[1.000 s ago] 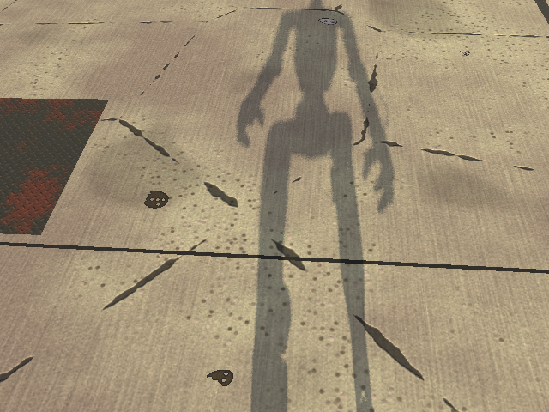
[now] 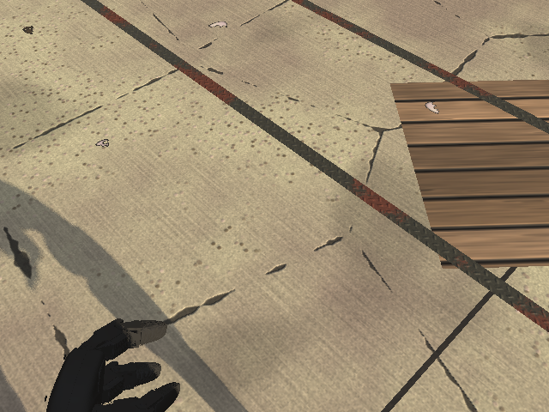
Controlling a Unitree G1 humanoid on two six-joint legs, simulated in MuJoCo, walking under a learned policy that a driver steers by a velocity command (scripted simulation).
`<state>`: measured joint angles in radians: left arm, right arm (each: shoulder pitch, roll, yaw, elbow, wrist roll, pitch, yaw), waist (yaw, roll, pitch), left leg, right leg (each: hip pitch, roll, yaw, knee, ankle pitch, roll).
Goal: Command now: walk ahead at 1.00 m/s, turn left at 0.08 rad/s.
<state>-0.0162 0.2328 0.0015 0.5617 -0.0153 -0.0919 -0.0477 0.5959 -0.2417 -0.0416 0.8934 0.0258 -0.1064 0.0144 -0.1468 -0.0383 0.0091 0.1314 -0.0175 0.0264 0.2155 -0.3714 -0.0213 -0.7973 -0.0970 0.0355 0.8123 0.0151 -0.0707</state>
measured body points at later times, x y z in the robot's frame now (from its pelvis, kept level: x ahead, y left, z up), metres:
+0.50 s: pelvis +0.43 +0.01 -0.02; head +0.44 +0.03 +0.43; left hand +0.34 +0.27 -0.15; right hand +0.72 -0.16 -0.08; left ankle +0.62 +0.18 -0.67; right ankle +0.27 -0.15 -0.73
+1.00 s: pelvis +0.85 +0.19 -0.02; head +0.85 +0.22 +0.43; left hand +0.89 +0.55 -0.04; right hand +1.08 +0.00 -0.12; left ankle +0.64 +0.14 -0.72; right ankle +1.08 +0.23 -0.73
